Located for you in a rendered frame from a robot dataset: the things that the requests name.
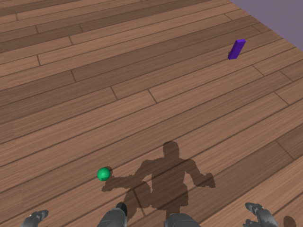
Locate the left robot hand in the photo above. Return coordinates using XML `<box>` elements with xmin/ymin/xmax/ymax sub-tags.
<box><xmin>20</xmin><ymin>210</ymin><xmax>49</xmax><ymax>227</ymax></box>

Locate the left robot foot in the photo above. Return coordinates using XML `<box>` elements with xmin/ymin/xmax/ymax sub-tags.
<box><xmin>116</xmin><ymin>203</ymin><xmax>127</xmax><ymax>216</ymax></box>

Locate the right robot hand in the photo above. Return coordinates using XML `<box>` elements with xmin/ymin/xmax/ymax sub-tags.
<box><xmin>243</xmin><ymin>202</ymin><xmax>279</xmax><ymax>227</ymax></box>

